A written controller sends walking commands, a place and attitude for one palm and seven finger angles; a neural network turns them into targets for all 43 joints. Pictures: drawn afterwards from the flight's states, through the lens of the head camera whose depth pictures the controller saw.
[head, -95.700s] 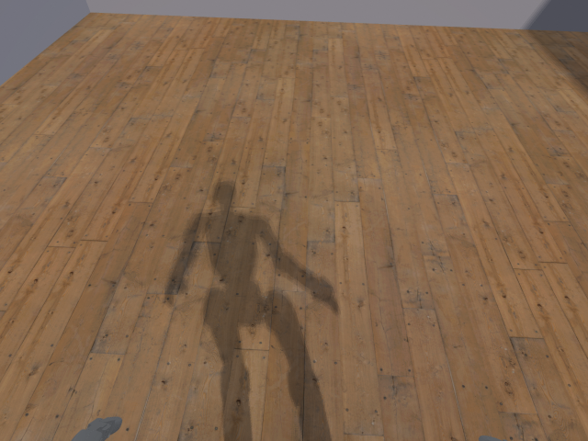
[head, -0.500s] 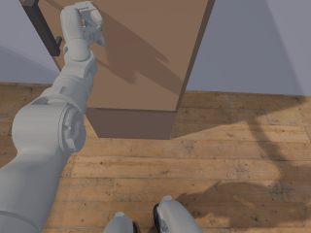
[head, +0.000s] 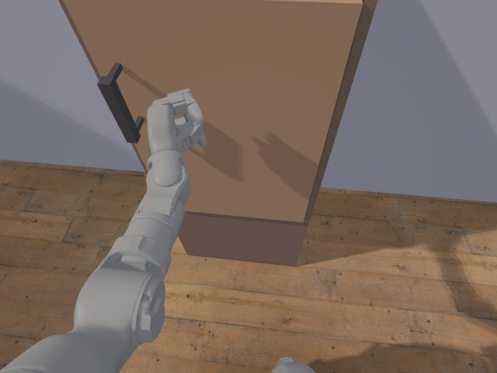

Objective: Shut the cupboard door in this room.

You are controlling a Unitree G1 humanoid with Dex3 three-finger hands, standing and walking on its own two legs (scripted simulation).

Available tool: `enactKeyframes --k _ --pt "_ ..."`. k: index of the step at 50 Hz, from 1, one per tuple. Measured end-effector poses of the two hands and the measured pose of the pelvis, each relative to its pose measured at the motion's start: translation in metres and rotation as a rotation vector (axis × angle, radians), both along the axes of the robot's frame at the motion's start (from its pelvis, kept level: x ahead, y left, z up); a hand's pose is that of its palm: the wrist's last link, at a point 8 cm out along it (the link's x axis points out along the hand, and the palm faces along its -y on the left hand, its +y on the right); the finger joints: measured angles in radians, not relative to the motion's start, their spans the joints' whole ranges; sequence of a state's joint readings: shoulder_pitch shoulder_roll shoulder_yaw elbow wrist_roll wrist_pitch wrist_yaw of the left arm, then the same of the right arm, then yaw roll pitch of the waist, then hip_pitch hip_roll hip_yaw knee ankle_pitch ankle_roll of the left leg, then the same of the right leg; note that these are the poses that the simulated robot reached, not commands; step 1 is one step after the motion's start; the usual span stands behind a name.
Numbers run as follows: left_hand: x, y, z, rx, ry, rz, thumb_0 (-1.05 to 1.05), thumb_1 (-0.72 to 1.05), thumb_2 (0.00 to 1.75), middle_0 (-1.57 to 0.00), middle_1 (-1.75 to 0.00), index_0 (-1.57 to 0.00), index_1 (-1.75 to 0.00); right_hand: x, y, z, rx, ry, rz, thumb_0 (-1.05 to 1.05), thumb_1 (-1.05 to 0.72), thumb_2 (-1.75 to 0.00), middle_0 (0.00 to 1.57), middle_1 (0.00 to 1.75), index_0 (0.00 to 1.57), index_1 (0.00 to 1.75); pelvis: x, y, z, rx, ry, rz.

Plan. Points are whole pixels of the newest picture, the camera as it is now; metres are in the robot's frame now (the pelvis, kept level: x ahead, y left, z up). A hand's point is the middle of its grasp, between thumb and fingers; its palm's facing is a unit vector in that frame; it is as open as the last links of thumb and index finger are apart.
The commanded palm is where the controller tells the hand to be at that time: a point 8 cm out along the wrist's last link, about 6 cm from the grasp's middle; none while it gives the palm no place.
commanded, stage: draw the hand back to the body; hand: left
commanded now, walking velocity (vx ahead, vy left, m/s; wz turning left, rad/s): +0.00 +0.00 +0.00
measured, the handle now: (125, 105) +0.56 +0.18 +0.11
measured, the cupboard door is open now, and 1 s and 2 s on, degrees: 0 0 0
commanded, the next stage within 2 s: step back with the hand held close in 1.60 s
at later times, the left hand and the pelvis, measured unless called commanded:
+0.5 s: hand (128, 189) +0.34 +0.13 +0.16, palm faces +0.09 -1.00 -0.03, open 3.1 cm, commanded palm +0.30 +0.19 +0.16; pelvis -0.02 -0.01 +0.02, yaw +1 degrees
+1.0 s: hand out of the picture +0.23 +0.26 +0.18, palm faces +0.32 -0.90 -0.30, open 4.4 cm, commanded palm +0.18 +0.30 +0.20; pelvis +0.00 +0.04 +0.04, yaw +2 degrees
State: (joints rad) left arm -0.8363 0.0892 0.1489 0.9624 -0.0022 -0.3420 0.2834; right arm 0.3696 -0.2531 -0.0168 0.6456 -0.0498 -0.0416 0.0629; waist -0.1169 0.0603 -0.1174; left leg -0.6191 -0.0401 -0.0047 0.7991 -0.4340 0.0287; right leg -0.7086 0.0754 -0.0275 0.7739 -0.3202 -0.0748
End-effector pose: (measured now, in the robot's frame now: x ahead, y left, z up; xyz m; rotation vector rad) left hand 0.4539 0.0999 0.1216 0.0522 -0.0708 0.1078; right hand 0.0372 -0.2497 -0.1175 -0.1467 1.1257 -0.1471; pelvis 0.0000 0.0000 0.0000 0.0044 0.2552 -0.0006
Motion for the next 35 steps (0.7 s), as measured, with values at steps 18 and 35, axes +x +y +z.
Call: enactKeyframes --k 18,35 --pt "-0.104 0.074 0.018 0.0 0.008 0.052 0.02 0.9 0.9 -1.29 -1.5 -1.3 -1.5 0.078 -0.006 0.035 0.0 -0.238 0.045 0.01 -0.91 -0.9 0.2 0.3 0.2 0.3 -0.009 -0.014 0.018 0.009 -0.162 0.009" --pt "-0.193 0.124 0.043 0.148 -0.019 0.029 0.02 0.89 0.9 -1.13 -1.32 -1.14 -1.31 0.121 0.047 0.078 0.022 -0.453 0.076 0.01 -0.91 -0.9 0.2 0.3 0.2 0.3 -0.021 0.011 0.031 -0.003 -0.299 0.009"
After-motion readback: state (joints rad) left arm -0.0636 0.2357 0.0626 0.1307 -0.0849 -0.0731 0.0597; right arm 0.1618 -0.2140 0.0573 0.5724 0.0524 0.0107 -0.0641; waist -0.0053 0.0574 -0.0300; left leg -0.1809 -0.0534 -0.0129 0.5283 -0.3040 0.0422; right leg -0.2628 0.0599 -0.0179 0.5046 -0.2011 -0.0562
